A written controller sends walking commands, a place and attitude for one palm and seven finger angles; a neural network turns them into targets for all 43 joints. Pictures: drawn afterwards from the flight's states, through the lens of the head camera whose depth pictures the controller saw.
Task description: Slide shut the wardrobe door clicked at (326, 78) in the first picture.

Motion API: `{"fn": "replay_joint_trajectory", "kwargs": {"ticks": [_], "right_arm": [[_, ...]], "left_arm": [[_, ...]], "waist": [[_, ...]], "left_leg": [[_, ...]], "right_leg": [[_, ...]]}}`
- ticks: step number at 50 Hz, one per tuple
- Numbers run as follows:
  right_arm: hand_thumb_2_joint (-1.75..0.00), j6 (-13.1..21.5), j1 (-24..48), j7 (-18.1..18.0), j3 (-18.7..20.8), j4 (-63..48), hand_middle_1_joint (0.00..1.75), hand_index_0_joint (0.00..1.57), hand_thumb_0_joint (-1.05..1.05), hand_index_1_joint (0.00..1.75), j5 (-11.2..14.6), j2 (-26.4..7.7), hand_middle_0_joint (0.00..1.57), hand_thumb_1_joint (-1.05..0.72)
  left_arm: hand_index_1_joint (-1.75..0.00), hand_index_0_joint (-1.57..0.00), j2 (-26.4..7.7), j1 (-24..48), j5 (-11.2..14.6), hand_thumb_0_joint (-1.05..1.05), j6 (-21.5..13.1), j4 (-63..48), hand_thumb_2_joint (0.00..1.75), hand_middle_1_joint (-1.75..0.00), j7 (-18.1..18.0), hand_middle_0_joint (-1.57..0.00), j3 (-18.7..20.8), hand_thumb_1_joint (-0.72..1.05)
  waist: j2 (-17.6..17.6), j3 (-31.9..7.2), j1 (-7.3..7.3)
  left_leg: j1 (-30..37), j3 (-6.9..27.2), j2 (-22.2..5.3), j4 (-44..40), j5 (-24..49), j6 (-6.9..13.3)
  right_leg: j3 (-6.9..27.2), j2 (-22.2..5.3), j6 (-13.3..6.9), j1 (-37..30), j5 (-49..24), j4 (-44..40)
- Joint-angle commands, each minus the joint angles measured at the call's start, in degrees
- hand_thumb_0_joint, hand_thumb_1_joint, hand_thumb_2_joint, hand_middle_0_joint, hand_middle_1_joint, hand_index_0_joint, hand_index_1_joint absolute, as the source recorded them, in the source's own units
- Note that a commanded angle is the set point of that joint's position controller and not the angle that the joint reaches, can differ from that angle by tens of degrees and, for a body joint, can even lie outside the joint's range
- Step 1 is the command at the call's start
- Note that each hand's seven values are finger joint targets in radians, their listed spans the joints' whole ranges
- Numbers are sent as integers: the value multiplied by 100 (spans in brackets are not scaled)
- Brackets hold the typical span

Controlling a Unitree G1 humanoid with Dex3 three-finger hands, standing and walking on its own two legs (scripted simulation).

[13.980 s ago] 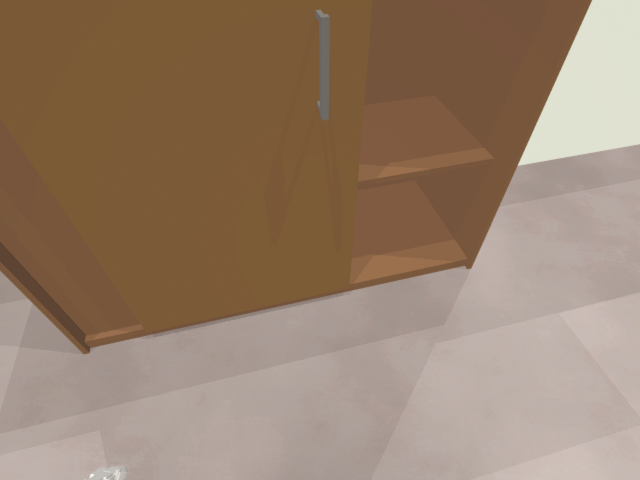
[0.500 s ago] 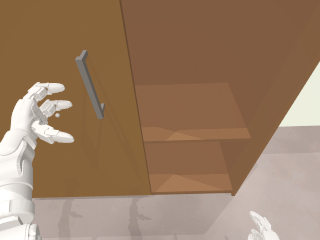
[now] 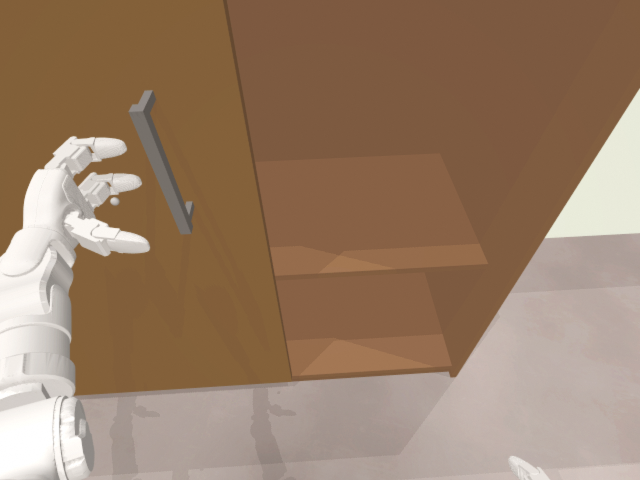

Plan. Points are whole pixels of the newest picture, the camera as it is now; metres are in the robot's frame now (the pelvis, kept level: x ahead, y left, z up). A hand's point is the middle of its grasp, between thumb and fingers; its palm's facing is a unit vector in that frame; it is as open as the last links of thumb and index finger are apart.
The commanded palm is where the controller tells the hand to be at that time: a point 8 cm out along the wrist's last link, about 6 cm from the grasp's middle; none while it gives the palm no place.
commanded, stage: move the hooked fingers beside the handle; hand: left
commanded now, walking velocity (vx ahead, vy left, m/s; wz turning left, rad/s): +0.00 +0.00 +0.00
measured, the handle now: (168, 169) +0.48 +0.22 +0.14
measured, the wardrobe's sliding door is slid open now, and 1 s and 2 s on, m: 0.50 0.50 0.50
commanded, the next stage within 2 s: feel for the door with the fingertips in 0.98 s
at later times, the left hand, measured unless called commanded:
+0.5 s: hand (120, 193) +0.42 +0.26 +0.15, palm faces +0.10 -0.99 -0.04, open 14.0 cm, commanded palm +0.39 +0.31 +0.15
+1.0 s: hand (126, 191) +0.43 +0.25 +0.15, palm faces +0.10 -0.99 -0.03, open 14.0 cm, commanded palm +0.40 +0.31 +0.15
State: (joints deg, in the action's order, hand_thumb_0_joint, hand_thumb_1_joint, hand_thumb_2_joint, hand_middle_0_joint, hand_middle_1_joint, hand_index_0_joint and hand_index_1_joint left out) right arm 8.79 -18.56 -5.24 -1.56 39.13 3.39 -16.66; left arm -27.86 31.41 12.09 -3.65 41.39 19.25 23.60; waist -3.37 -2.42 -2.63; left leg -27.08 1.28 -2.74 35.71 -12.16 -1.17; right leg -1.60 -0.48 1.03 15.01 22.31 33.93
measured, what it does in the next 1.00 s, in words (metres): stands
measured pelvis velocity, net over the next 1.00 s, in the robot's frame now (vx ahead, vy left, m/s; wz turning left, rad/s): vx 0.00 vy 0.00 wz -0.01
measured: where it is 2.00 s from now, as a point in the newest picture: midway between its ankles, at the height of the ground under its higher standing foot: outside the picture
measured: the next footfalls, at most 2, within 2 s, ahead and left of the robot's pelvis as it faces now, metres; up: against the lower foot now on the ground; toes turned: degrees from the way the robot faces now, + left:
none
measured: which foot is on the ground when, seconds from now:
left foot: down 0.00-1.00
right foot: down 0.00-1.00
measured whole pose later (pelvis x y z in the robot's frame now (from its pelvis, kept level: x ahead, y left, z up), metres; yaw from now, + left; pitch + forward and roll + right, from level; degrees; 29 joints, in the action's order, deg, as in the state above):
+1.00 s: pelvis +0.00 +0.00 +0.00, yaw +0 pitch +5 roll -2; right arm 5.4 -18.0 -4.1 -1.8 37.4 3.3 -16.4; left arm -29.0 37.4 10.1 -6.2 49.5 17.7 23.9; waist -3.2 -2.9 -3.7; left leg -30.3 1.2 -2.9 38.1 -13.2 -1.0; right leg -1.3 -0.3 1.2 18.0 23.1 35.8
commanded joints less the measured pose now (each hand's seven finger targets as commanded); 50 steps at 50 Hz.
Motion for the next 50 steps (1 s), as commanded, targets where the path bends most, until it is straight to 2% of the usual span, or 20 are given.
{"fn": "replay_joint_trajectory", "kwargs": {"ticks": [1, 6, 8, 10, 13, 15, 17, 23, 29, 31, 33, 35, 36, 39, 40, 42, 43, 47, 48, 50], "right_arm": [[-90, 222, 23, -26, 282, -660, 30, 20, 0, 30, -24, -823, 20, -90], [-90, 129, -145, 4, 312, -617, 30, 20, 0, 30, -48, -864, 20, -90], [-90, 98, -195, 26, 339, -619, 30, 20, 0, 30, -48, -876, 20, -90], [-90, 63, -213, 52, 346, -677, 30, 20, 0, 30, -43, -849, 20, -90], [-90, -23, -267, 74, 371, -682, 30, 20, 0, 30, -38, -901, 20, -90], [-90, -55, -221, 97, 365, -778, 30, 20, 0, 30, -31, -867, 20, -90], [-90, -108, -240, 96, 374, -760, 30, 20, 0, 30, -31, -899, 20, -90], [-90, -117, -178, 101, 385, -830, 30, 20, 0, 30, -30, -853, 20, -90], [-90, -86, -93, 63, 340, -784, 30, 20, 0, 30, 2, -836, 20, -90], [-90, -99, -102, 37, 326, -750, 30, 20, 0, 30, -4, -855, 20, -90], [-90, -59, -63, 46, 336, -797, 30, 20, 0, 30, -8, -832, 20, -90], [-90, -49, -50, 48, 335, -805, 30, 20, 0, 30, -12, -821, 20, -90], [-90, -53, -36, 54, 320, -803, 30, 20, 0, 30, -15, -797, 20, -90], [-90, -70, -20, 43, 310, -769, 30, 20, 0, 30, -3, -837, 20, -90], [-90, -71, 6, 43, 296, -779, 30, 20, 0, 30, 18, -827, 20, -90], [-90, -76, -11, 46, 285, -768, 30, 20, 0, 30, -5, -833, 20, -90], [-90, -95, -38, 29, 293, -739, 30, 20, 0, 30, 0, -850, 20, -90], [-90, -89, -88, 55, 301, -769, 30, 20, 0, 30, -32, -847, 20, -90], [-90, -99, -91, 50, 306, -761, 30, 20, 0, 30, -37, -852, 20, -90], [-90, -101, -100, 62, 300, -790, 30, 20, 0, 30, -33, -839, 20, -90]], "left_arm": [[-120, -30, -1859, 2702, 21, 0, -384, -729, 30, -120, -25, -30, 338, -50], [-120, -30, -2042, 3039, -56, 0, -573, -416, 30, -120, -36, -30, 397, -50], [-120, -30, -2202, 3106, -81, 0, -641, -370, 30, -120, -25, -30, 527, -50], [-120, -30, -1974, 3036, -102, 0, -653, -358, 30, -120, 11, -30, 342, -50], [-120, -30, -2173, 2691, -62, 0, -614, -137, 30, -120, 11, -30, 592, -50], [-120, -30, -1982, 2608, -57, 0, -595, -317, 30, -120, 53, -30, 444, -50], [-120, -30, -2166, 2611, -70, 0, -603, -353, 30, -120, 13, -30, 576, -50], [-120, -30, -2064, 2592, 11, 0, -686, -1046, 30, -120, -13, -30, 578, -50], [-120, -30, -1830, 2563, 29, 0, -506, -792, 30, -120, -18, -30, 379, -50], [-120, -30, -1993, 2703, -15, 0, -503, -752, 30, -120, -29, -30, 433, -50], [-120, -30, -1879, 2865, -17, 0, -561, -1005, 30, -120, -28, -30, 316, -50], [-120, -30, -1812, 2774, 8, 0, -584, -1005, 30, -120, -44, -30, 312, -50], [-120, -30, -1622, 2719, 45, 0, -572, -970, 30, -120, -42, -30, 182, -50], [-120, -30, -1730, 2825, 44, 0, -499, -602, 30, -120, -88, -30, 270, -50], [-120, -30, -1595, 2885, 4, 0, -473, -530, 30, -120, -87, -30, 94, -50], [-120, -30, -1664, 3047, -49, 0, -495, -509, 30, -120, -151, -30, 111, -50], [-120, -30, -1808, 3115, -67, 0, -505, -379, 30, -120, -187, -30, 211, -50], [-120, -30, -1965, 3096, -81, 0, -658, -514, 30, -120, -185, -30, 355, -50], [-120, -30, -2137, 3158, -84, 0, -695, -553, 30, -120, -186, -30, 490, -50], [-120, -30, -2035, 3019, -73, 0, -678, -405, 30, -120, -123, -30, 447, -50]], "waist": [[-81, -1325, -91], [14, -1576, -153], [-184, -1763, -143], [-250, -1775, -155], [41, -1731, -88], [-228, -1730, -69], [-10, -1654, -98], [-272, -1942, -105], [-216, -1429, -163], [-137, -1430, -168], [-403, -1710, -165], [-308, -1782, -161], [-213, -1721, -171], [-45, -1461, -180], [-170, -1314, -214], [-219, -1431, -203], [6, -1367, -235], [-203, -1883, -137], [-163, -1880, -143], [-136, -1802, -132]], "left_leg": [[1704, -44, 246, -223, 533, 360], [1709, -43, 219, -121, 699, 364], [1797, -62, 225, -70, 818, 357], [1864, -65, 221, -65, 917, 351], [1669, -81, 218, -45, 945, 373], [1723, -108, 230, -59, 984, 358], [1580, -103, 223, -43, 980, 383], [1944, -83, 211, -36, 1140, 379], [1750, -70, 211, -110, 743, 380], [1682, -78, 210, -77, 705, 397], [1912, -36, 218, -68, 810, 366], [2051, 21, 197, -67, 918, 349], [1984, -26, 213, -31, 919, 377], [1748, 14, 204, -122, 573, 350], [1698, 12, 208, -146, 456, 344], [1720, 9, 225, -120, 406, 357], [1658, 34, 199, -128, 351, 356], [1847, -1, 224, -37, 742, 353], [1859, 10, 205, -24, 812, 348], [1796, -9, 215, -26, 830, 348]], "right_leg": [[-107, 232, -148, 908, -1489, -607], [-98, 252, -148, 910, -1662, -505], [-73, 241, -142, 907, -1800, -455], [-94, 253, -142, 965, -1871, -428], [-95, 265, -134, 853, -2004, -419], [-107, 261, -141, 888, -2015, -391], [-105, 267, -130, 829, -2082, -385], [-117, 288, -143, 811, -2135, -389], [-122, 283, -141, 1035, -1775, -484], [-110, 275, -155, 985, -1736, -492], [-114, 264, -167, 990, -1776, -444], [-140, 274, -174, 992, -1812, -440], [-119, 278, -170, 951, -1877, -466], [-147, 265, -149, 1085, -1564, -477], [-140, 254, -154, 1176, -1435, -487], [-122, 242, -161, 1163, -1373, -487], [-131, 249, -154, 1181, -1316, -491], [-93, 244, -170, 945, -1700, -399], [-99, 250, -166, 922, -1777, -383], [-104, 254, -163, 912, -1832, -378]]}}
